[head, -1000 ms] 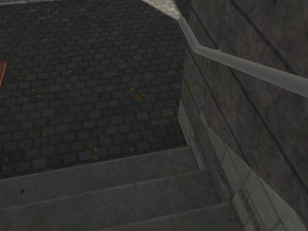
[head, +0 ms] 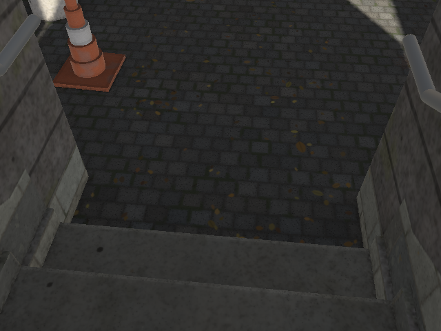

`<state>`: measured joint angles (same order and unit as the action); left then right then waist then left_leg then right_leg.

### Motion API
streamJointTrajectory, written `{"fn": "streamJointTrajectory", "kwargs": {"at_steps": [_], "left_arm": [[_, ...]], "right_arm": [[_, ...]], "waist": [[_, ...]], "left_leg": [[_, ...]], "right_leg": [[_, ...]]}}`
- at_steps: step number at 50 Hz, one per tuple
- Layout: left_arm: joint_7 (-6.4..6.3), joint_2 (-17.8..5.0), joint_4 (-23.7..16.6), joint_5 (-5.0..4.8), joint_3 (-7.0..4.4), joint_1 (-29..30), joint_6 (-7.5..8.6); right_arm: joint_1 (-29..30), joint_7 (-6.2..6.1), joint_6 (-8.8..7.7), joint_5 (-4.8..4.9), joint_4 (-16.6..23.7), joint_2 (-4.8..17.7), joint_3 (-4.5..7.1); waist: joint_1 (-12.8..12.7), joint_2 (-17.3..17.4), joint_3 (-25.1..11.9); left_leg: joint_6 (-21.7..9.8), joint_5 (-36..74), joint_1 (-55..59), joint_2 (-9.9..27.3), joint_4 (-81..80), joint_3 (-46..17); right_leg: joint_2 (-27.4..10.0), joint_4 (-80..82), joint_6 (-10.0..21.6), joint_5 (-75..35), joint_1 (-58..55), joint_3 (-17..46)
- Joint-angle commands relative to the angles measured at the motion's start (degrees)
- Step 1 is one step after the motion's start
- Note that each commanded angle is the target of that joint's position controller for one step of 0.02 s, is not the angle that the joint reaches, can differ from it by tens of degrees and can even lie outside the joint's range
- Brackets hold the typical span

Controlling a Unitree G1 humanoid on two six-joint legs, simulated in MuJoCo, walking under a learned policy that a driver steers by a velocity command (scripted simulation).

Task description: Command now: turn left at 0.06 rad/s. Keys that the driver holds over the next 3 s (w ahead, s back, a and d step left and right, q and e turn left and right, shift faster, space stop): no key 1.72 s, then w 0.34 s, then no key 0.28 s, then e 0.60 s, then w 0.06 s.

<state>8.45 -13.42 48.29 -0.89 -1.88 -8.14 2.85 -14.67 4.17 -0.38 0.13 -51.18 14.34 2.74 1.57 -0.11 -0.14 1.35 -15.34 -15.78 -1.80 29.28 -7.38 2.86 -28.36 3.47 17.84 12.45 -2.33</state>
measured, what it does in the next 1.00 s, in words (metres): stands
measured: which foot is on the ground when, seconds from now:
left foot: down 0.00-1.00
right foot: down 0.00-1.00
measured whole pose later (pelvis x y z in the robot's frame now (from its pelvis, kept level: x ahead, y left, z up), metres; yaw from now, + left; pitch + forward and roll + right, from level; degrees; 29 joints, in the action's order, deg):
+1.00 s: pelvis +0.01 +0.01 +0.01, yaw -1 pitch -1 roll +0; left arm 5.7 -10.7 60.4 0.6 -2.6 -14.5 -0.9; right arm -14.2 5.0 2.3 -0.5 -64.5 10.9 3.5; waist 1.4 0.5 2.8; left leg 0.4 -11.3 -6.6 -0.9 18.9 -4.8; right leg 2.7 -16.5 2.7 12.7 2.9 -0.9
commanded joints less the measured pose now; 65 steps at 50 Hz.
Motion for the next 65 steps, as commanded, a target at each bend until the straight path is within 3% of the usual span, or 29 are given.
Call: {"fn": "streamJointTrajectory", "kwargs": {"at_steps": [1, 8, 9, 14, 24, 39, 58, 59, 65], "left_arm": [[0.0, -6.7, -2.6, 0.22, -2.04, 0.2, 0.69], [-0.52, -7.1, -1.5, 0.45, -2.66, 0.3, -0.01], [-0.78, -6.7, -1.1, 0.74, -2.49, 0.1, 0.04], [-1.37, -7.0, 0.4, 0.65, -2.64, 0.4, -0.52], [-2.28, -6.4, 3.9, 0.82, -2.69, -1.9, -1.72], [-2.57, -4.5, 8.3, 1.09, -2.1, -6.3, -3.0], [-2.93, -1.3, 13.5, 1.73, -1.12, -12.2, -4.08], [-2.98, -1.6, 13.6, 2.3, -1.35, -12.6, -4.24], [-2.89, -0.4, 15.0, 2.17, -1.25, -14.2, -4.64]], "right_arm": [[-1.6, -0.59, -0.31, -0.02, 0.8, 4.5, 0.93], [-0.7, -0.64, 0.12, -0.26, -2.1, 5.6, 1.05], [-1.3, -0.51, 0.14, -0.32, -2.6, 4.4, 0.74], [0.1, -0.05, 0.46, -0.43, -3.8, 5.5, 1.15], [0.0, 0.33, 1.26, -0.6, -6.8, 4.3, 1.46], [-1.1, 0.49, 1.94, -0.65, -10.4, 3.4, 1.78], [-4.7, 1.12, 2.96, -0.55, -14.5, 0.6, 1.37], [-5.0, 1.0, 2.66, -0.69, -14.6, 0.2, 1.22], [-6.3, 0.94, 2.67, -0.56, -15.3, -0.4, 0.98]], "waist": [[-0.5, -0.6, -2.1], [-0.6, -0.4, -1.6], [-0.3, -0.4, -1.6], [0.0, -0.3, -1.5], [0.1, 0.3, 0.2], [-0.1, 0.3, 2.3], [-0.2, 0.1, 3.7], [-0.6, 1.1, 3.7], [-0.8, 0.1, 4.1]], "left_leg": [[-1.6, 8.4, -2.6, 0.6, -4.3, 2.3], [-1.8, 12.1, -0.6, 0.8, -6.1, 3.3], [-1.9, 12.9, -0.1, 1.0, -6.5, 3.1], [-2.3, 14.9, 2.4, 0.7, -7.8, 3.9], [-2.6, 15.9, 5.3, 0.5, -10.2, 4.8], [-2.6, 15.1, 5.8, 0.1, -11.9, 5.5], [-2.8, 15.4, 6.0, -0.4, -13.3, 5.6], [-2.4, 15.7, 5.9, -0.6, -13.3, 5.8], [-2.3, 15.3, 6.2, -0.7, -13.8, 5.7]], "right_leg": [[-5.7, 5.3, -1.2, -25.2, -8.8, 4.2], [-4.1, 6.5, -1.2, -26.3, -11.4, 3.0], [-4.1, 6.5, -1.4, -26.9, -11.3, 2.9], [-3.1, 7.6, -1.3, -24.9, -11.2, 2.2], [-2.2, 10.2, -1.4, -21.5, -11.0, 1.9], [-1.6, 12.8, -1.9, -18.8, -11.5, 1.9], [-1.2, 14.0, -2.4, -18.0, -10.8, 1.7], [-1.4, 13.8, -2.2, -19.1, -10.9, 1.7], [-1.4, 13.8, -2.3, -18.2, -10.2, 1.6]]}}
